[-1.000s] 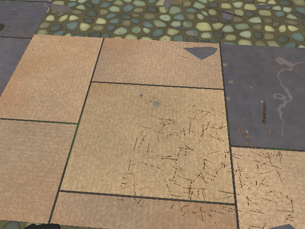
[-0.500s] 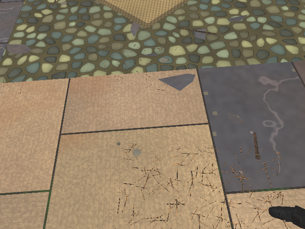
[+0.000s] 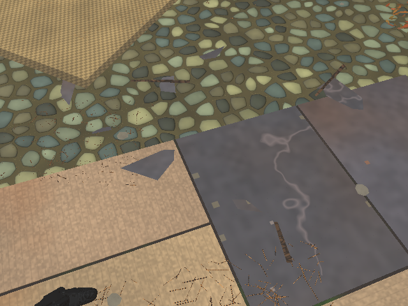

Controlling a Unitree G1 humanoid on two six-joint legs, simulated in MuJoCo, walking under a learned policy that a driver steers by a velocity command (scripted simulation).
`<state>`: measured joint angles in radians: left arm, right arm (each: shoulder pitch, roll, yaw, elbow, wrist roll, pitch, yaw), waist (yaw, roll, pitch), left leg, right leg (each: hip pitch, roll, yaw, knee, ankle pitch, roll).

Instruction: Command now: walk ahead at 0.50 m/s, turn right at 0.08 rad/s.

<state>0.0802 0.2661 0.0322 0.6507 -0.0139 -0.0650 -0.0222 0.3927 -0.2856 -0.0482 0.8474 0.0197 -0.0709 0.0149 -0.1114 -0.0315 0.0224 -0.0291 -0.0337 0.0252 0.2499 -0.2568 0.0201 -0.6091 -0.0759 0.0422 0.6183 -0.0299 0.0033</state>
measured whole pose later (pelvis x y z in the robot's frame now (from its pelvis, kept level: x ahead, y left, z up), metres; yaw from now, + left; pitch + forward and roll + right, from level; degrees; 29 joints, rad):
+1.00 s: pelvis +0.26 -0.08 -0.01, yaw +6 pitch +2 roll +0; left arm 0.20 0.28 0.06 0.78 0.04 0.01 0.02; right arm 0.19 -0.33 -0.09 0.69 0.02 0.05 -0.03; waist -0.01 0.04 0.03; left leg -0.51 -0.09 -0.16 0.86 -0.42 -0.03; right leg -0.26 0.02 0.03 0.49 -0.26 -0.03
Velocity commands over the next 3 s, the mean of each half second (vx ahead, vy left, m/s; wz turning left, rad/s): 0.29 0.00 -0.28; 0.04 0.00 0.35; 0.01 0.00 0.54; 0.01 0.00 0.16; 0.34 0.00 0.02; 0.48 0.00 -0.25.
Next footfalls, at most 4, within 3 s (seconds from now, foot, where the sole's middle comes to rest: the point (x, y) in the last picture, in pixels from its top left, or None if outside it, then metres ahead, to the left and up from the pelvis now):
0.10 right None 0.23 -0.14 -0.78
0.56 left None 0.37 0.06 -0.78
0.90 right None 0.31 -0.18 -0.78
1.38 left None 0.25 0.07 -0.78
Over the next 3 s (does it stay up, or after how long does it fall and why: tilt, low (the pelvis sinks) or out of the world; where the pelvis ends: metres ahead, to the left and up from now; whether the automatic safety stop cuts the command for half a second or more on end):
stays up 0.67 0.11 0.00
